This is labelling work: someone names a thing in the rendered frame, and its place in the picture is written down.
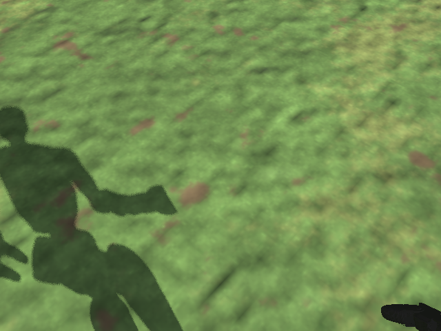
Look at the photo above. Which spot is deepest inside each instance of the robot right hand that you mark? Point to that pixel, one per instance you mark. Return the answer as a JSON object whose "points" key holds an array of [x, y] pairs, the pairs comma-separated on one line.
{"points": [[422, 316]]}

